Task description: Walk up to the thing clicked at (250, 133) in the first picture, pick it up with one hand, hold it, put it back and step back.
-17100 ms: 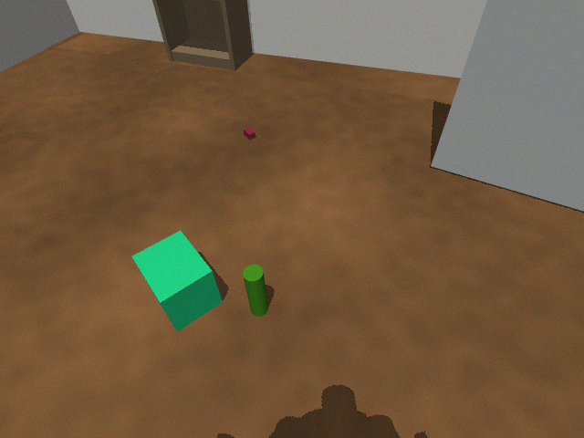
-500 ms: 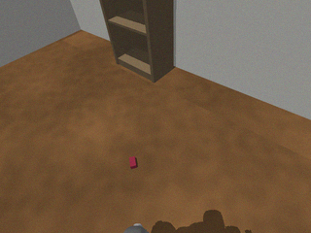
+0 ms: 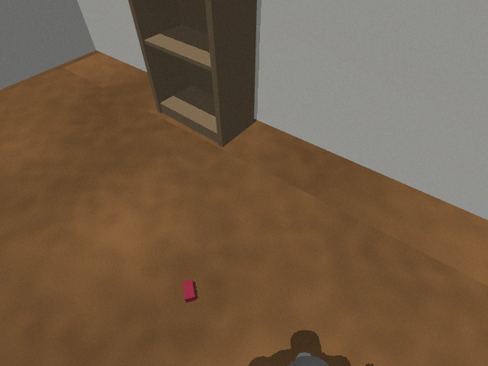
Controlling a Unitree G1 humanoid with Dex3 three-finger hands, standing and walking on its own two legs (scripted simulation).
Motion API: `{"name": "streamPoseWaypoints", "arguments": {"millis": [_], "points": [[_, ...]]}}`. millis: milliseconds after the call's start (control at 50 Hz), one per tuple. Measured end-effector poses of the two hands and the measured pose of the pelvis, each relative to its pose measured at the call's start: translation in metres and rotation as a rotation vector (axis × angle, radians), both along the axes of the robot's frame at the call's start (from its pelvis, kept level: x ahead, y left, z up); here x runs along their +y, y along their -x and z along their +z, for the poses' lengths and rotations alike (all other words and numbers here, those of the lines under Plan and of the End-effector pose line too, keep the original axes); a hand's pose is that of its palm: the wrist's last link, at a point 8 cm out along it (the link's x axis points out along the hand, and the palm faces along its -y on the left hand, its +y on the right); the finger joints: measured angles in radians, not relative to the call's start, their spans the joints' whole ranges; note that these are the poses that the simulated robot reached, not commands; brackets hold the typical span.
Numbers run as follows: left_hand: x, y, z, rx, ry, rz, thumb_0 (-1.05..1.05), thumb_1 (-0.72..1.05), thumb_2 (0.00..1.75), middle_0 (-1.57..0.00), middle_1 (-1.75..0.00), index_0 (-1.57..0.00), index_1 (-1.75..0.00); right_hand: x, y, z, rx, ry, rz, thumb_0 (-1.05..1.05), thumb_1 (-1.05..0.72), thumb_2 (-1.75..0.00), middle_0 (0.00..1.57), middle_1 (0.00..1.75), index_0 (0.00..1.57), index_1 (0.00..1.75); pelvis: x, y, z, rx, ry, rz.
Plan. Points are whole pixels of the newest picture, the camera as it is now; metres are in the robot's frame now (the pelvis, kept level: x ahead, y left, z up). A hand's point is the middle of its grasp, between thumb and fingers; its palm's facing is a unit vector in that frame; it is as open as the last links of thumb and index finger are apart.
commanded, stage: walk up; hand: left
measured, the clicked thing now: (189, 291) +0.56 +0.24 -0.75
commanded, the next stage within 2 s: none
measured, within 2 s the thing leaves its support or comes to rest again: neither
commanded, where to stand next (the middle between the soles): +0.18 +0.01 m, yaw +0 degrees
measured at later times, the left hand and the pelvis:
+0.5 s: hand out of the picture +0.13 +0.28 -0.16, palm faces +0.00 -0.91 -0.41, open 7.4 cm; pelvis +0.07 +0.00 -0.02, yaw +1 degrees
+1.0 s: hand out of the picture +0.13 +0.27 -0.15, palm faces +0.01 -0.92 -0.38, open 7.4 cm; pelvis +0.10 +0.00 +0.00, yaw +1 degrees
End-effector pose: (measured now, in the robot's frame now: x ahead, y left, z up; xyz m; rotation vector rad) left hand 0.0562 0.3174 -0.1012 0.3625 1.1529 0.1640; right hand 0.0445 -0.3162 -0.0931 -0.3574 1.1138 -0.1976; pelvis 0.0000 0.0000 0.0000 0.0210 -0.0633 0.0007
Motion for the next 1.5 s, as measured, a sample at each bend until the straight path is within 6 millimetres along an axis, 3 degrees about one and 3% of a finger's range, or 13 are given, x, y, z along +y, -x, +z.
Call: {"name": "streamPoseWaypoints", "arguments": {"millis": [100, 180, 340, 500, 580, 680, 880, 1000, 1140, 1300, 1500], "points": [[-0.012, -0.034, 0.006, -0.034, -0.070, -0.004, 0.01, 0.91, 0.90, -0.20, -0.30, -0.20, -0.30, -0.022, -0.018, -0.031, 0.040, -0.032, -0.023, 0.00, -0.90, -0.90, 0.21, 0.30, 0.20, 0.30, -0.019, -0.029, -0.014, 0.000, 0.004, -0.003], [-0.024, -0.047, 0.014, -0.063, -0.091, 0.011, 0.01, 0.91, 0.90, -0.20, -0.30, -0.20, -0.30, -0.023, -0.039, -0.044, 0.075, -0.056, -0.013, 0.00, -0.90, -0.90, 0.20, 0.30, 0.20, 0.30, -0.028, -0.041, -0.014, -0.006, 0.004, 0.001], [-0.024, -0.050, 0.024, -0.037, -0.101, 0.027, 0.00, 0.90, 0.90, -0.20, -0.30, -0.20, -0.30, -0.020, -0.073, -0.038, 0.079, -0.061, 0.011, 0.00, -0.90, -0.90, 0.20, 0.30, 0.20, 0.30, -0.024, -0.057, -0.004, 0.003, 0.008, 0.002], [0.001, -0.064, -0.014, -0.017, -0.051, 0.057, 0.01, 0.90, 0.90, -0.20, -0.30, -0.20, -0.30, -0.003, -0.082, -0.033, 0.093, 0.009, -0.009, 0.00, -0.90, -0.90, 0.20, 0.30, 0.20, 0.30, -0.002, -0.065, -0.018, -0.004, 0.010, 0.015], [-0.001, -0.072, -0.027, -0.002, 0.007, 0.067, 0.01, 0.91, 0.90, -0.20, -0.30, -0.20, -0.30, 0.012, -0.085, -0.023, 0.085, 0.015, -0.012, 0.00, -0.90, -0.90, 0.20, 0.30, 0.20, 0.30, 0.007, -0.069, -0.014, 0.002, 0.027, 0.012], [-0.003, -0.069, -0.034, 0.029, 0.037, 0.071, 0.01, 0.91, 0.90, -0.20, -0.30, -0.20, -0.30, 0.024, -0.104, -0.017, 0.060, 0.006, 0.003, 0.00, -0.90, -0.90, 0.21, 0.30, 0.20, 0.30, 0.010, -0.072, -0.011, 0.000, 0.044, 0.011], [-0.003, -0.053, -0.019, 0.119, 0.007, 0.126, 0.01, 0.91, 0.90, -0.20, -0.30, -0.20, -0.30, 0.034, -0.151, -0.021, 0.033, -0.052, 0.042, 0.00, -0.90, -0.90, 0.21, 0.30, 0.20, 0.30, 0.006, -0.089, -0.001, 0.018, 0.039, 0.015], [-0.004, -0.063, -0.007, 0.133, -0.024, 0.130, 0.01, 0.91, 0.90, -0.20, -0.30, -0.20, -0.30, 0.031, -0.171, -0.024, 0.018, -0.075, 0.030, 0.00, -0.90, -0.90, 0.21, 0.30, 0.20, 0.30, 0.002, -0.099, 0.003, 0.023, 0.029, 0.015], [-0.010, -0.100, 0.000, 0.074, -0.022, 0.104, 0.01, 0.91, 0.90, -0.20, -0.30, -0.20, -0.30, 0.024, -0.170, -0.022, 0.042, -0.071, -0.004, 0.00, -0.90, -0.90, 0.21, 0.30, 0.20, 0.30, 0.001, -0.106, 0.007, 0.020, 0.023, 0.010], [-0.019, -0.142, -0.001, 0.012, 0.012, 0.049, 0.00, 0.91, 0.90, -0.20, -0.30, -0.20, -0.30, 0.018, -0.151, -0.016, 0.079, -0.050, -0.053, 0.00, -0.90, -0.90, 0.20, 0.30, 0.20, 0.30, 0.002, -0.109, 0.010, 0.018, 0.022, -0.002], [-0.022, -0.157, -0.005, 0.014, 0.032, 0.015, 0.00, 0.91, 0.90, -0.20, -0.30, -0.20, -0.30, 0.018, -0.123, -0.014, 0.126, -0.035, -0.096, 0.00, -0.90, -0.90, 0.20, 0.30, 0.20, 0.30, 0.006, -0.109, 0.012, 0.021, 0.020, -0.013]]}}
